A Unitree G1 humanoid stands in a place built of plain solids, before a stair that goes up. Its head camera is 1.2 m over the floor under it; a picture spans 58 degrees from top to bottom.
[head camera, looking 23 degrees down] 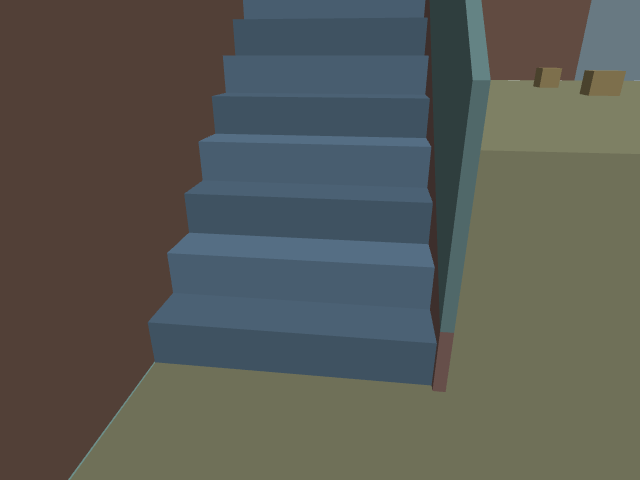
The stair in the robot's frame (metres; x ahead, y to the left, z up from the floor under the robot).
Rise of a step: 0.20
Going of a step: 0.24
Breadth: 1.16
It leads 7 degrees to the right of straight ahead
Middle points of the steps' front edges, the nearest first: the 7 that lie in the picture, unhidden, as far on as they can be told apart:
1.42 0.13 0.20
1.66 0.10 0.40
1.90 0.07 0.60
2.14 0.04 0.80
2.38 0.01 1.00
2.62 -0.02 1.20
2.86 -0.05 1.41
